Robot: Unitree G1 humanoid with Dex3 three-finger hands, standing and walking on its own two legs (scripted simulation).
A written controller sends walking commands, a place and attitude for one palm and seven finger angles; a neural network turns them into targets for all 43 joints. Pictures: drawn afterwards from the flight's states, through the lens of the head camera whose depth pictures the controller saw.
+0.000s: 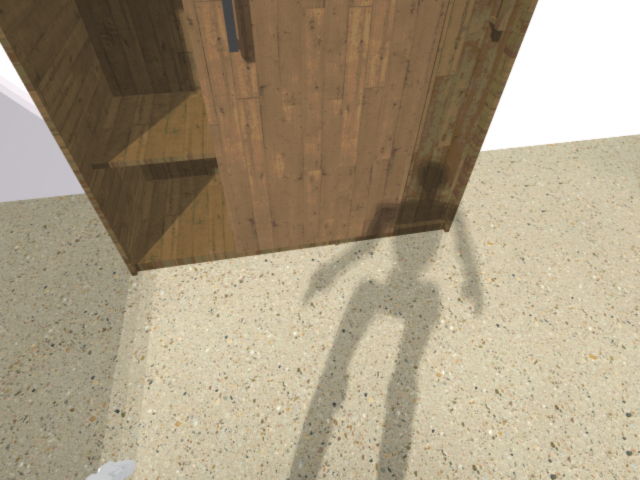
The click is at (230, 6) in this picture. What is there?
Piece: wardrobe's sliding door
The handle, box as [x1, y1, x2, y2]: [222, 0, 238, 51]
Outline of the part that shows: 222,0 229,51 238,51 231,0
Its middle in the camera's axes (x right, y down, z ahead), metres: -0.22 -0.54 +0.88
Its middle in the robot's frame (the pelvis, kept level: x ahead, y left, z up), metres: +1.03 +0.28 +0.19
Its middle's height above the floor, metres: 0.96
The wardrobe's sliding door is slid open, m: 0.40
